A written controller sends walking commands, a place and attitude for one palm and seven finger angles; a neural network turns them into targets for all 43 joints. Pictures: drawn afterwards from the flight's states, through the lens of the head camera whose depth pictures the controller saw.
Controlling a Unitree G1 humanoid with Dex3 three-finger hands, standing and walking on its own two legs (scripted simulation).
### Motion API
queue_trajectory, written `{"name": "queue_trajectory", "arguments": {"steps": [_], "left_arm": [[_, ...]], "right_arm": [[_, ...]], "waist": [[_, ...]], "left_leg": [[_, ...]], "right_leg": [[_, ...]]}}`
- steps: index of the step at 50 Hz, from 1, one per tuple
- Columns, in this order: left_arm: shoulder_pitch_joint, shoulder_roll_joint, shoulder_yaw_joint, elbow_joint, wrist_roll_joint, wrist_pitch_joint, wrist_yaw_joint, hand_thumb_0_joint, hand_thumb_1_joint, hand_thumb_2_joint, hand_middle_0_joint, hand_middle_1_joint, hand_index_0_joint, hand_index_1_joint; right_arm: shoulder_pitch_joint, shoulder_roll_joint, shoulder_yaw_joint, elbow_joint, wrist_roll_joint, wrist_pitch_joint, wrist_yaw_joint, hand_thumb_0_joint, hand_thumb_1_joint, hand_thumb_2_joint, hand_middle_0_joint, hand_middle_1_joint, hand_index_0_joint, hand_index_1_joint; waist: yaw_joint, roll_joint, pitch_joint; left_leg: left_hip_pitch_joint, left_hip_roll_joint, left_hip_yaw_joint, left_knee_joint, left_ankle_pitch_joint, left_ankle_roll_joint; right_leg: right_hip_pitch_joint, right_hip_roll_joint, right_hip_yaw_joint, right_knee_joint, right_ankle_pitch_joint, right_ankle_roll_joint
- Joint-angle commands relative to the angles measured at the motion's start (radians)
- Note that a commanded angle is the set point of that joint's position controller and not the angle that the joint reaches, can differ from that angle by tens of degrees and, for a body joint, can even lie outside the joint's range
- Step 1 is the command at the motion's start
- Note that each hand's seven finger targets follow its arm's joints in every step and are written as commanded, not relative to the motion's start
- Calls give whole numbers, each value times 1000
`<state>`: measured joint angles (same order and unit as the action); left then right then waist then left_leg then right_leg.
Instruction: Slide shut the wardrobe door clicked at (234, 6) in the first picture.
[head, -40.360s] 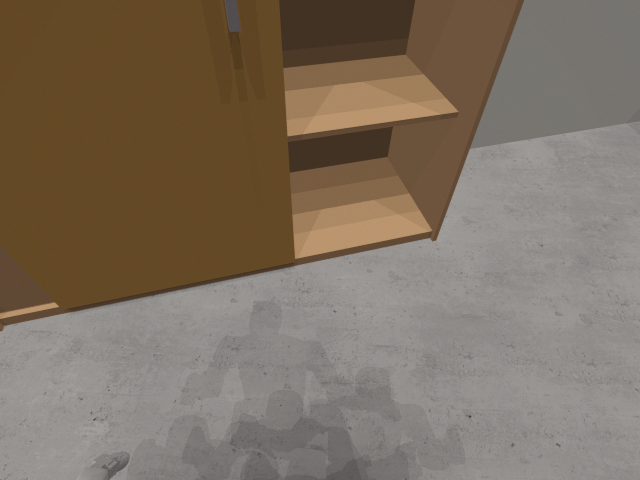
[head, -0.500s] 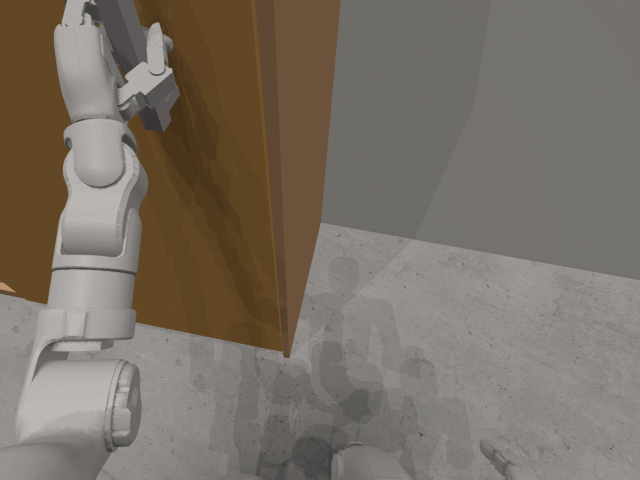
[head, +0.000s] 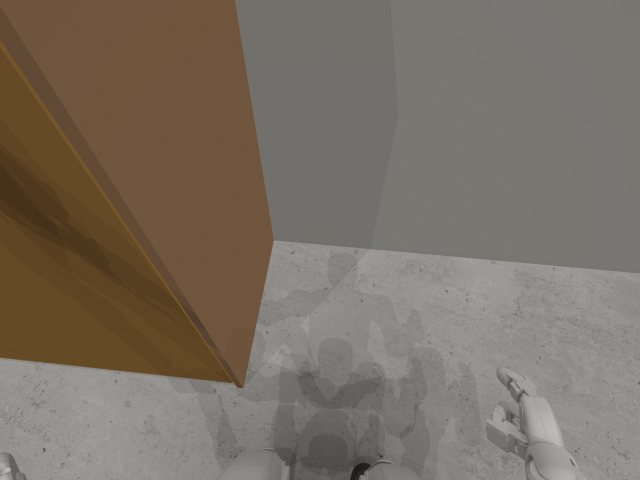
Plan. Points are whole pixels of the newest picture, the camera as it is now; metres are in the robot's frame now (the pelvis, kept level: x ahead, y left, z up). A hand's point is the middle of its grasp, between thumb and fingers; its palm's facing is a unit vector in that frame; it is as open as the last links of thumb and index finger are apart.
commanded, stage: stop walking and hold the door there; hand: left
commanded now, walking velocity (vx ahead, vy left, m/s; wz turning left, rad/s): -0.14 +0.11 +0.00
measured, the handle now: out of the picture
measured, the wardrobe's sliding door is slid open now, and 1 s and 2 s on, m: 0.00 0.01 0.01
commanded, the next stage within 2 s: none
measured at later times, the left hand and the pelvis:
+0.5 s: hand out of the picture +0.33 +0.38 +0.23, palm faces +0.69 -0.68 -0.25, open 6.3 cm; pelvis +0.02 +0.00 +0.00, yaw -4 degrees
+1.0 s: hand out of the picture +0.33 +0.38 +0.23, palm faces +0.71 -0.67 -0.24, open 6.2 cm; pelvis +0.01 -0.01 +0.01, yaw -5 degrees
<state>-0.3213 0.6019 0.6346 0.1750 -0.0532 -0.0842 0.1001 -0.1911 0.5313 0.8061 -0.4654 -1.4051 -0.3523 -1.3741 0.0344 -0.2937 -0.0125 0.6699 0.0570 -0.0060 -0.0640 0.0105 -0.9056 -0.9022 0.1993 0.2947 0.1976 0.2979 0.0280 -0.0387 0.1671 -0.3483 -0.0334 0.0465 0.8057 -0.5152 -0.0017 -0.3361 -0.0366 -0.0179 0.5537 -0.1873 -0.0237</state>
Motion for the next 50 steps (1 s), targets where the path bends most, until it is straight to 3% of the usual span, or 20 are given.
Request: {"name": "queue_trajectory", "arguments": {"steps": [1, 4, 5, 6, 7, 8, 9, 10, 12, 14, 15, 17, 19, 21, 24, 26, 29, 35, 45, 50], "left_arm": [[-294, 449, 120, -244, 34, -68, 40, 0, 900, 900, -450, -1400, -450, -1400], [-256, 414, 71, -269, 34, -82, 41, 0, 900, 900, -450, -1400, -450, -1400], [-280, 418, 70, -272, 33, -97, 48, 0, 900, 900, -450, -1400, -450, -1400], [-278, 393, 54, -272, 32, -105, 53, 0, 900, 900, -450, -1400, -450, -1400], [-244, 381, 54, -237, 20, -99, 54, 0, 900, 900, -450, -1400, -450, -1400], [-209, 377, 49, -185, 33, -105, 48, 0, 900, 900, -450, -1400, -450, -1400], [-211, 447, 103, -165, 43, -109, 54, 0, 900, 900, -450, -1400, -450, -1400], [-220, 476, 125, -161, 39, -112, 57, 0, 900, 900, -450, -1400, -450, -1400], [-182, 467, 126, -171, 32, -110, 54, 0, 900, 900, -450, -1400, -450, -1400], [-151, 427, 103, -173, 32, -109, 46, 0, 900, 900, -450, -1400, -450, -1400], [-152, 429, 100, -177, 32, -111, 43, 0, 900, 900, -450, -1400, -450, -1400], [-118, 442, 104, -84, 33, -95, 40, 0, 900, 900, -450, -1400, -450, -1400], [-122, 468, 144, -77, 30, -96, 48, 0, 900, 900, -450, -1400, -450, -1400], [-129, 486, 166, -66, 31, -99, 54, 0, 900, 900, -450, -1400, -450, -1400], [-82, 472, 163, -35, 31, -105, 51, 0, 900, 900, -450, -1400, -450, -1400], [-91, 473, 159, -70, 33, -112, 53, 0, 900, 900, -450, -1400, -450, -1400], [-58, 435, 131, -56, 30, -108, 49, 0, 900, 900, -450, -1400, -450, -1400], [-56, 464, 153, -13, 30, -102, 52, 0, 900, 900, -450, -1400, -450, -1400], [-67, 437, 125, -47, 27, -96, 50, 0, 900, 900, -450, -1400, -450, -1400], [-63, 484, 161, -33, 34, -82, 59, 0, 900, 900, -450, -1400, -450, -1400]], "right_arm": [[3, -82, -29, -131, 0, -32, -9, 0, -900, -900, 200, 300, 200, 300], [16, -95, -34, -138, 4, -26, -16, 0, -900, -900, 200, 300, 200, 300], [26, -117, -43, -139, 8, -40, -18, 0, -900, -900, 200, 300, 200, 300], [30, -135, -45, -149, 11, -50, -15, 0, -900, -900, 200, 300, 200, 300], [36, -122, -43, -157, 15, -58, -18, 0, -900, -900, 200, 300, 200, 300], [61, -109, -34, -139, 5, -70, -16, 0, -900, -900, 200, 300, 200, 300], [64, -113, -33, -138, -4, -79, -22, 0, -900, -900, 200, 300, 200, 300], [81, -120, -34, -127, -5, -88, -27, 0, -900, -900, 200, 300, 200, 300], [88, -123, -30, -123, 1, -98, -29, 0, -900, -900, 200, 300, 200, 300], [82, -126, -28, -122, 4, -104, -24, 0, -900, -900, 200, 300, 200, 300], [74, -127, -29, -133, 0, -105, -25, 0, -900, -900, 200, 300, 200, 300], [88, -129, -34, -128, -12, -94, -32, 0, -900, -900, 200, 300, 200, 300], [120, -121, -44, -99, -7, -94, -27, 0, -900, -900, 200, 300, 200, 300], [113, -114, -33, -84, -12, -98, -33, 0, -900, -900, 200, 300, 200, 300], [100, -118, -22, -80, -15, -95, -36, 0, -900, -900, 200, 300, 200, 300], [91, -110, -16, -87, -10, -95, -36, 0, -900, -900, 200, 300, 200, 300], [91, -111, -17, -86, -11, -97, -38, 0, -900, -900, 200, 300, 200, 300], [104, -124, -30, -81, -9, -98, -35, 0, -900, -900, 200, 300, 200, 300], [98, -125, -32, -97, -8, -103, -33, 0, -900, -900, 200, 300, 200, 300], [96, -137, -47, -104, -9, -77, -38, 0, -900, -900, 200, 300, 200, 300]], "waist": [[-15, -46, -501], [-31, 153, -438], [-30, 229, -384], [-21, 389, -347], [-13, 421, -316], [-11, 397, -334], [-11, 389, -303], [-13, 335, -315], [-6, 243, -357], [-1, 205, -385], [-2, 153, -386], [-40, 18, -335], [-28, -51, -376], [-23, -13, -376], [-17, 152, -367], [-13, 203, -361], [-15, 182, -322], [-17, 120, -314], [-16, 141, -341], [-14, 99, -368]], "left_leg": [[195, 17, -7, -188, 145, 9], [358, 65, 34, -386, 380, 22], [292, 162, -64, -446, 324, 58], [207, 279, -176, -476, 359, 117], [106, 325, -195, -509, 395, 164], [76, 316, -187, -539, 289, 170], [47, 311, -199, -543, 282, 174], [86, 292, -187, -506, 392, 167], [179, 265, -111, -413, 585, 134], [195, 235, -83, -351, 542, 83], [148, 202, -80, -302, 470, 60], [79, 100, -25, -215, 291, 14], [107, 81, -37, -198, 242, 13], [150, 100, -46, -296, 253, 30], [214, 191, -112, -401, 362, 56], [192, 218, -138, -449, 358, 63], [156, 206, -111, -461, 295, 55], [153, 163, -60, -409, 265, 40], [203, 174, -62, -406, 353, 41], [163, 130, -36, -257, 492, 23]], "right_leg": [[194, -298, 281, -179, 395, -81], [42, -182, 173, -120, 83, -41], [4, -117, 141, -48, -20, -23], [-19, -17, 52, 80, -186, 14], [6, 29, 28, 220, -333, 23], [9, 39, 41, 298, -338, 19], [-6, 31, 47, 321, -297, 22], [-5, 26, 43, 291, -232, 27], [24, 12, 3, 131, -176, 41], [122, 13, -20, -73, -73, 37], [186, -12, 52, -148, 62, 20], [130, -166, 292, -185, 279, -51], [139, -183, 308, -202, 278, -60], [120, -154, 264, -199, 179, -34], [77, -46, 148, -139, 85, 9], [106, -12, 96, -109, 65, 20], [116, -8, 95, -133, 45, 18], [98, -33, 162, -202, 46, 6], [88, -24, 147, -180, 109, 9], [134, -134, 240, -168, 445, -10]]}}
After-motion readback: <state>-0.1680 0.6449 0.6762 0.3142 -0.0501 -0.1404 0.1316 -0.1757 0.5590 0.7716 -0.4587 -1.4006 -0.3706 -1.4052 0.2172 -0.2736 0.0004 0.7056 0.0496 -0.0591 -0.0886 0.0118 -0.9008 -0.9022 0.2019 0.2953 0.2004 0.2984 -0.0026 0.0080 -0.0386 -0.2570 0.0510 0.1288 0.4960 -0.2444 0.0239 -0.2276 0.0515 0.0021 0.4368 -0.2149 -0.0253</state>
